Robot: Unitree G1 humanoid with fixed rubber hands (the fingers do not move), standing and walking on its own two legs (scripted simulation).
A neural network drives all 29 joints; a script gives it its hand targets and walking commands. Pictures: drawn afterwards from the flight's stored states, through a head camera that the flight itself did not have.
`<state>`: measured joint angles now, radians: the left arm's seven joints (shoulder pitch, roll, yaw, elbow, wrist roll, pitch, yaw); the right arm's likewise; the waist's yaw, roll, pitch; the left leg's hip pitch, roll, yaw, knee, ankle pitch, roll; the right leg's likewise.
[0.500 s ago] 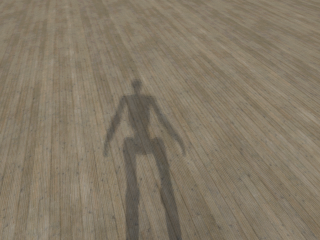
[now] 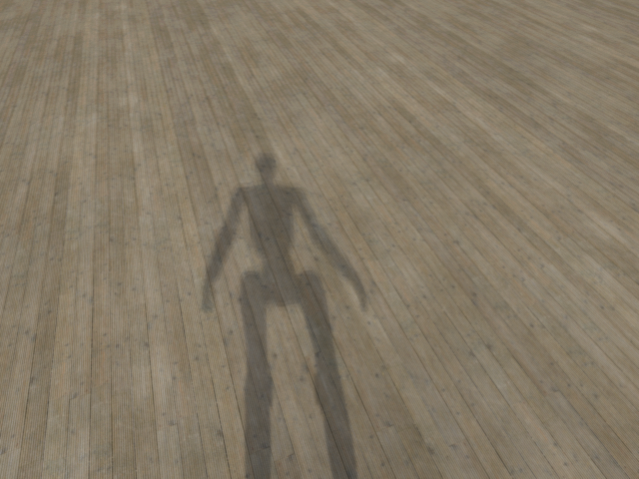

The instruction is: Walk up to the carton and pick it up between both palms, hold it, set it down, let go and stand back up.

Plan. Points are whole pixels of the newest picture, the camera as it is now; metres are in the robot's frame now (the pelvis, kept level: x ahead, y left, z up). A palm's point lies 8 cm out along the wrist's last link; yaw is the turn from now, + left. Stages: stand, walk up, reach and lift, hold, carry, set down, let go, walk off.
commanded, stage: walk up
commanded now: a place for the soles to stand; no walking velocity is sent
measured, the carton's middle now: out of the picture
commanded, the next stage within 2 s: none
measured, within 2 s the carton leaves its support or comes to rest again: neither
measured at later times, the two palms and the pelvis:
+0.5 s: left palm out of the picture -0.05 +0.21 -0.10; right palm out of the picture +0.12 -0.38 -0.12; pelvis -0.07 -0.10 -0.01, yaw +18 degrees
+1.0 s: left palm out of the picture -0.30 +0.12 -0.10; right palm out of the picture +0.14 -0.32 -0.12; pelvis -0.16 -0.18 -0.02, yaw +43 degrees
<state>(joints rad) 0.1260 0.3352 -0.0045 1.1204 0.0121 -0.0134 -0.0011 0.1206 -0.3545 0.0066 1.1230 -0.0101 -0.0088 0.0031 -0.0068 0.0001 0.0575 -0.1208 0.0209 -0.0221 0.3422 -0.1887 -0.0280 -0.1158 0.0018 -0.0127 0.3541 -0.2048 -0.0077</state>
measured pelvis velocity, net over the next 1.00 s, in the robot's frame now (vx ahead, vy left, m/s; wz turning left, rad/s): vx -0.16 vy -0.18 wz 0.75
